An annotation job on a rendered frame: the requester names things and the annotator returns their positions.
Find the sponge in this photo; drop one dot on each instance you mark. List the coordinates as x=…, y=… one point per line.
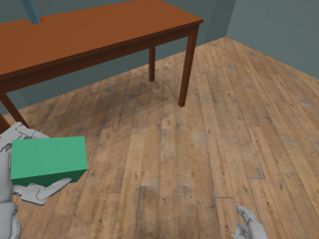
x=44, y=161

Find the left robot forearm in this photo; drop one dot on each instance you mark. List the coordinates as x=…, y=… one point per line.
x=10, y=226

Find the robot right hand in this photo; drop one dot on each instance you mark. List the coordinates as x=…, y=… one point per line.
x=254, y=230

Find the robot left hand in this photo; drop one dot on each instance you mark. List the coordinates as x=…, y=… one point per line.
x=33, y=193

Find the table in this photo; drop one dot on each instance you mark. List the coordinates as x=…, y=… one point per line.
x=71, y=41

